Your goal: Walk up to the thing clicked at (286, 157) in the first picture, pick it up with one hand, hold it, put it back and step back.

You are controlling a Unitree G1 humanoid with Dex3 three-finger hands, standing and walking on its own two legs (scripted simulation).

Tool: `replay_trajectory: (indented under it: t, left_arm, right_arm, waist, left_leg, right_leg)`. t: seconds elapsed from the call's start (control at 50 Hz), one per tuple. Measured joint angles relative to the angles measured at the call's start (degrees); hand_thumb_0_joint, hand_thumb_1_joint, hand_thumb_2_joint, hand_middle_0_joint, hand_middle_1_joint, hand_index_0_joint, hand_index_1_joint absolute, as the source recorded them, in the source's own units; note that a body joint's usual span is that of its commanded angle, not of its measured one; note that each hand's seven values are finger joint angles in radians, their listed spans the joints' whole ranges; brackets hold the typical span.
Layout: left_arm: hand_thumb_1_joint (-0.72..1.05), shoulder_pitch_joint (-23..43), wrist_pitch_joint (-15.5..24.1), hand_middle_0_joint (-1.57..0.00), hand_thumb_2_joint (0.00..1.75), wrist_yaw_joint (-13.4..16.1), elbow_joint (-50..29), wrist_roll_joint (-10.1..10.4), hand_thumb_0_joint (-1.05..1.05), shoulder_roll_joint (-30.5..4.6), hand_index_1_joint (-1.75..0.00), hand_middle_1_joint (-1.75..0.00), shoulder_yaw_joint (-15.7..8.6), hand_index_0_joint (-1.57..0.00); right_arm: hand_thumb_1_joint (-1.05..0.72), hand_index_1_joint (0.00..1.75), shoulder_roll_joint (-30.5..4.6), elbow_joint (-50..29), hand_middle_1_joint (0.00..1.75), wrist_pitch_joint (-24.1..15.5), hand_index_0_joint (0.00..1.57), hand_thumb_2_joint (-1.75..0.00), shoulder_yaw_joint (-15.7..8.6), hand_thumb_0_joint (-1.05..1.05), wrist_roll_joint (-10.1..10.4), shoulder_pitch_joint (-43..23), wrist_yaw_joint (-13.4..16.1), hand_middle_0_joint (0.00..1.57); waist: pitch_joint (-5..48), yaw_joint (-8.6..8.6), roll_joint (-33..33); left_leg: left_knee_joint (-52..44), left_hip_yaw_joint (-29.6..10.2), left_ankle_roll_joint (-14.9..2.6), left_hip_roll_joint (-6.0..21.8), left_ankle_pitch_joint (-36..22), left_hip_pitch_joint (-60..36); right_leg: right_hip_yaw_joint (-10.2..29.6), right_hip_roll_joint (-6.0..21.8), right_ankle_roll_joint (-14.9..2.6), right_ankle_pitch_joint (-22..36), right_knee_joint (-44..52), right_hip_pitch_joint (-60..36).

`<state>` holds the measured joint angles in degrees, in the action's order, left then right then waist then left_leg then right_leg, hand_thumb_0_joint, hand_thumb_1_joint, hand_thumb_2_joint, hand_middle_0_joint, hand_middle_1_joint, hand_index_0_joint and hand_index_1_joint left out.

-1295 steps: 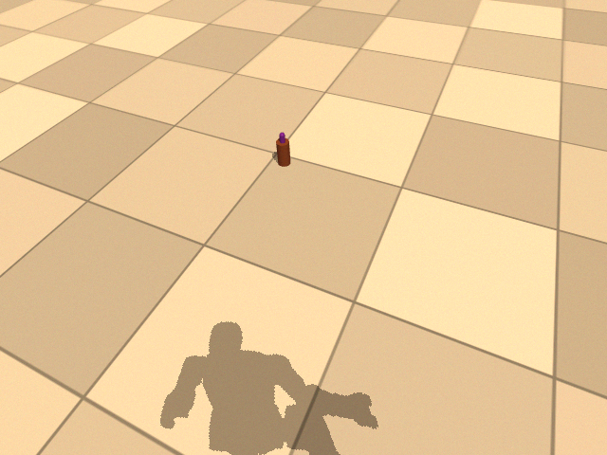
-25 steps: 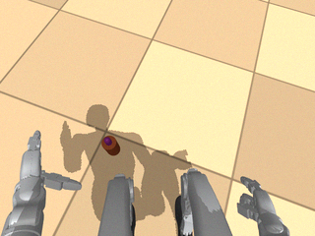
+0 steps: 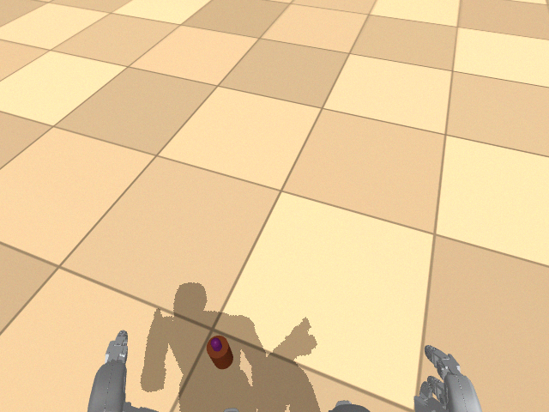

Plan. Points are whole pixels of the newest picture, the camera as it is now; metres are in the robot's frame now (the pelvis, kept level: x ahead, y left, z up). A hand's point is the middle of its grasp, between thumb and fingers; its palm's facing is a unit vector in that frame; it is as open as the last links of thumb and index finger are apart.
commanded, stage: home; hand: left
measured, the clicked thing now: (219, 350) +0.39 +0.19 -0.62
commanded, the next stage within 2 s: stand in 1.74 s
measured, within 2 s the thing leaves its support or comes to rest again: neither
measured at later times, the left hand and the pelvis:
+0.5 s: hand (157, 408) +0.16 +0.17 -0.04, palm faces +0.12 -0.95 -0.29, open 17.5 cm; pelvis +0.00 -0.01 +0.01, yaw +1 degrees
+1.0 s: hand out of the picture +0.16 +0.17 -0.04, palm faces +0.11 -0.95 -0.29, open 17.5 cm; pelvis -0.01 -0.01 +0.01, yaw +1 degrees
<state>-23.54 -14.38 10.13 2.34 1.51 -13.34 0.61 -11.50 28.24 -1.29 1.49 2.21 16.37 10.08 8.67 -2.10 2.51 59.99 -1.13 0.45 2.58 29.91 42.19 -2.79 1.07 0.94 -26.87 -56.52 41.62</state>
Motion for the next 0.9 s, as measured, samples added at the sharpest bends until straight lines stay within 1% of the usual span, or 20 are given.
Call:
replay_trajectory:
  t: [0.06, 0.14, 0.32, 0.52, 0.9]
  left_arm:
    - [-0.57, -2.5, -0.6, -0.05, 0.04, -0.2, -2.3, 0.0, -0.01, 0.7, -0.05, -0.05, 0.6, -0.05]
    - [-0.58, -4.0, -1.0, -0.05, 0.03, -0.8, -4.1, -0.1, -0.01, 1.1, -0.05, -0.05, 0.8, -0.05]
    - [-0.57, -3.1, -1.4, -0.05, 0.04, -1.6, -3.1, -0.5, -0.01, 1.1, -0.05, -0.05, 0.3, -0.05]
    - [-0.56, -2.7, -1.0, -0.05, 0.04, -2.0, -2.2, -0.5, -0.01, 1.5, -0.05, -0.05, 0.2, -0.05]
    - [-0.55, -2.5, -0.9, -0.06, 0.05, -2.4, -1.3, -0.5, -0.01, 1.8, -0.06, -0.05, 0.1, -0.06]
  right_arm:
    - [-0.89, 0.31, 0.1, -0.6, 0.3, -0.8, 0.2, -0.9, 0.0, 0.01, -0.2, 0.1, 0.2, 0.21]
    - [-0.89, 0.31, 0.2, -1.0, 0.3, -2.0, 0.2, -0.9, 0.0, 0.01, -0.6, -0.4, 0.3, 0.21]
    - [-0.89, 0.31, -0.3, -0.7, 0.3, -4.1, 0.2, -0.9, -0.1, 0.01, -1.3, -1.6, 0.2, 0.21]
    - [-0.89, 0.3, -0.5, 0.4, 0.3, -4.6, 0.2, -0.9, -0.1, 0.02, -1.3, -0.7, 0.0, 0.21]
    - [-0.9, 0.3, -0.4, 1.6, 0.3, -5.4, 0.2, -0.9, -0.3, 0.02, -1.4, -0.7, 0.3, 0.21]
  waist:
    - [-0.1, 0.29, 0.3]
    - [-0.7, 0.8, 0.3]
    - [-2.5, 1.24, -0.4]
    - [-3.0, 0.82, -0.3]
    - [-3.1, 0.74, -0.1]
  left_leg:
    - [-1.6, 0.0, -0.08, -0.1, -0.3, -2.5]
    - [-2.9, -0.1, -0.03, -0.2, -0.8, -4.7]
    - [-4.1, -0.6, 0.37, -0.3, -1.6, -6.5]
    - [-5.1, -0.7, 0.77, -0.1, -2.4, -7.2]
    - [-5.4, -0.6, 1.08, 0.1, -2.8, -7.3]
  right_leg:
    - [-0.1, 0.1, 0.11, 0.3, 1.6, -2.6]
    - [-0.2, 0.2, 0.1, 0.6, 2.9, -4.8]
    - [-0.7, 0.2, -0.27, 1.0, 3.7, -6.6]
    - [-0.8, 0.0, -0.7, 1.6, 4.4, -7.3]
    - [-0.7, -0.3, -1.03, 1.8, 4.2, -7.0]
